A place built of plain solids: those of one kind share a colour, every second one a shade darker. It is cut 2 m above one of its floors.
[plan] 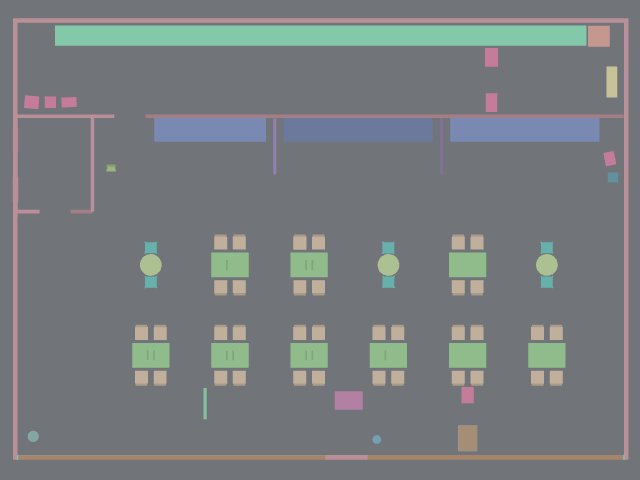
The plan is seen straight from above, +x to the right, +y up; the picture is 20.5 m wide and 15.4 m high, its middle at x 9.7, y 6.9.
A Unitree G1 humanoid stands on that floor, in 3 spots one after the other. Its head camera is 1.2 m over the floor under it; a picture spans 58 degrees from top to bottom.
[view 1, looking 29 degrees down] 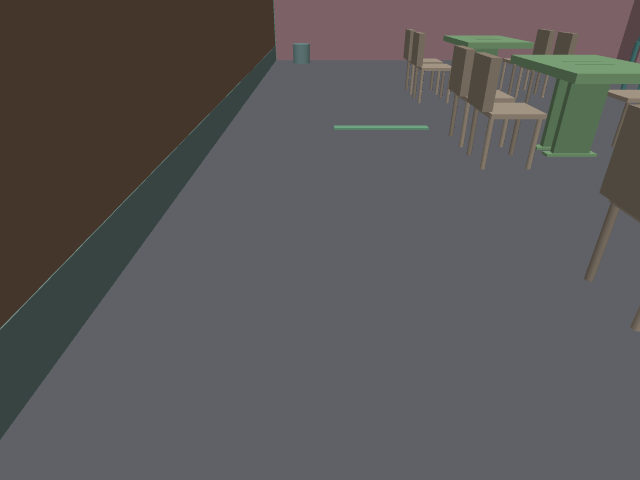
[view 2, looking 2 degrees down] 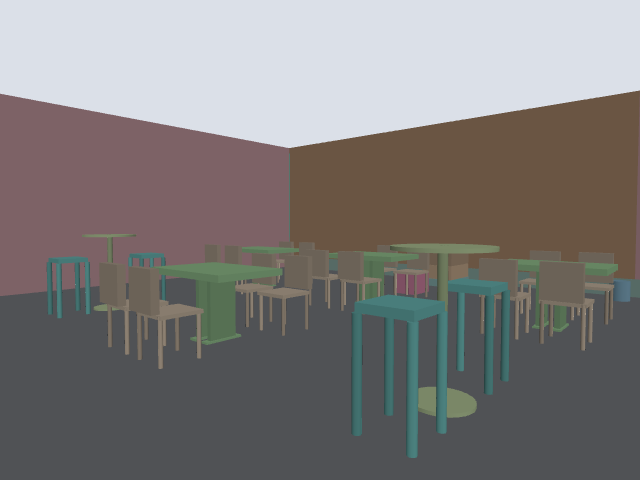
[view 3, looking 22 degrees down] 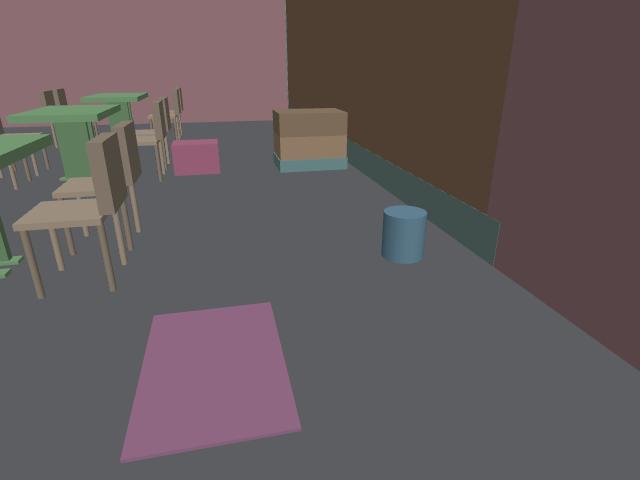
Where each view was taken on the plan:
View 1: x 10.62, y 1.00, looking -180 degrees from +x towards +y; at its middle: ground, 2.48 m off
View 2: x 10.62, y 8.81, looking -49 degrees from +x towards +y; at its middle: window_wall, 11.68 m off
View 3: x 9.03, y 1.65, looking -13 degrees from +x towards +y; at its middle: ground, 3.20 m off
